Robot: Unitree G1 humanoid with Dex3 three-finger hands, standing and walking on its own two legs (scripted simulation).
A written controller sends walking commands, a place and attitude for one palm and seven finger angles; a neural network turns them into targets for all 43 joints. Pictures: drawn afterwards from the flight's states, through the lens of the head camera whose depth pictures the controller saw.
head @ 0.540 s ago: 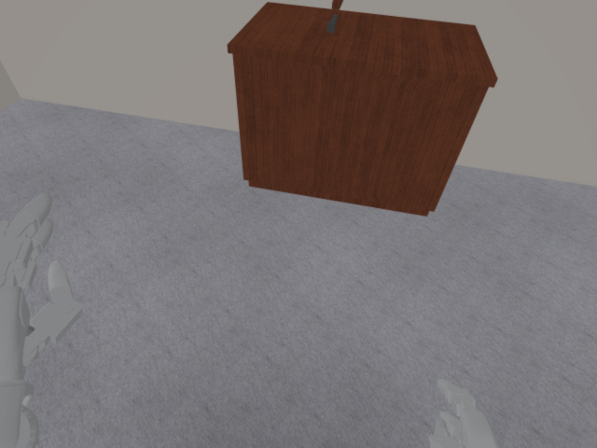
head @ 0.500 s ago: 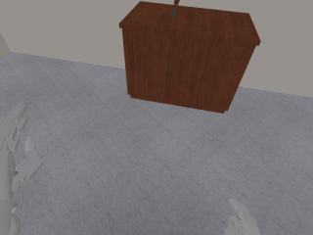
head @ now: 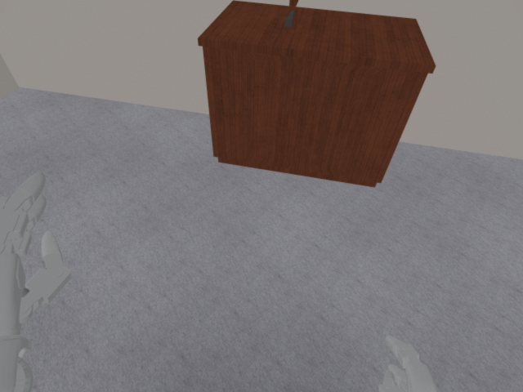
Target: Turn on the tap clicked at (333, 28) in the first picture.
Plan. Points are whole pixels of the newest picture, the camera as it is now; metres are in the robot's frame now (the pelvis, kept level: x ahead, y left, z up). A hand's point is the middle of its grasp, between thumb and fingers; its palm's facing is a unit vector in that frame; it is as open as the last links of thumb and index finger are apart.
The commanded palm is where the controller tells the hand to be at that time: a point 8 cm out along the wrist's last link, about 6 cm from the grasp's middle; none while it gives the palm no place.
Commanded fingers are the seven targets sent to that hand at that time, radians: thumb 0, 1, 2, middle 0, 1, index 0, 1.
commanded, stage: walk to a spot facing it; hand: left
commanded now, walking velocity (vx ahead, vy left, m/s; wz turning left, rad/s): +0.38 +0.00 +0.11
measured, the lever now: (288, 22) +1.43 -0.03 +0.04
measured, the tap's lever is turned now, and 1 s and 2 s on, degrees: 0 0 0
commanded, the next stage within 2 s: turn to face it in 1.88 s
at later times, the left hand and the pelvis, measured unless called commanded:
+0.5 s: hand (78, 224) +0.28 +0.26 +0.16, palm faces +0.48 -0.80 -0.36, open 7.4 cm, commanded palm +0.22 +0.29 +0.18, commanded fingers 0.00 0.90 0.90 -0.20 -0.30 -0.20 -0.30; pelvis +0.08 +0.00 -0.02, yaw +4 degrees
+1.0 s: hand (164, 144) +0.44 +0.19 +0.16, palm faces +0.43 -0.78 -0.46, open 7.4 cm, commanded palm +0.37 +0.24 +0.18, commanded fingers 0.00 0.90 0.90 -0.20 -0.30 -0.20 -0.30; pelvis +0.24 -0.05 -0.02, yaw +5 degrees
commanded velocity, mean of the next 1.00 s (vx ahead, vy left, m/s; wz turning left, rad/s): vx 0.38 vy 0.00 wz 0.08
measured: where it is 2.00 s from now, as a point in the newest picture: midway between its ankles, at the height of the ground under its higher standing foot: (271, 316)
